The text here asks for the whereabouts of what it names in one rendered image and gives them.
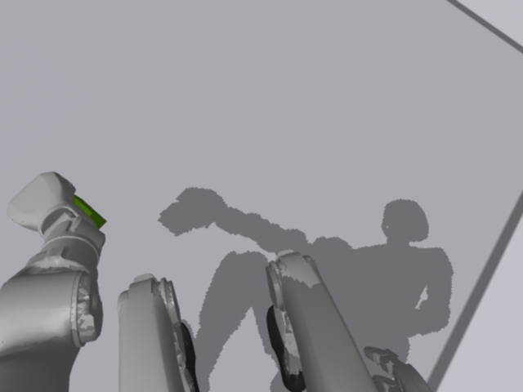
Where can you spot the right robot foot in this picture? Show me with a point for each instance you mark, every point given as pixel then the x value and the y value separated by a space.
pixel 294 383

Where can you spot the cube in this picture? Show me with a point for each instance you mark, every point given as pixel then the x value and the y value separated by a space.
pixel 100 221

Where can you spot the left robot arm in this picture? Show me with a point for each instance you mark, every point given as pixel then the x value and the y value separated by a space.
pixel 52 307

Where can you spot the left robot hand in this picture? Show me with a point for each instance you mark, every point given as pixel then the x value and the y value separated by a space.
pixel 43 192

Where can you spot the left robot foot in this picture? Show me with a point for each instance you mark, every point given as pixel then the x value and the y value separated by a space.
pixel 190 357

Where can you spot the right robot hand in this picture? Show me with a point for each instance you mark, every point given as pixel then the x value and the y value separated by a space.
pixel 406 377

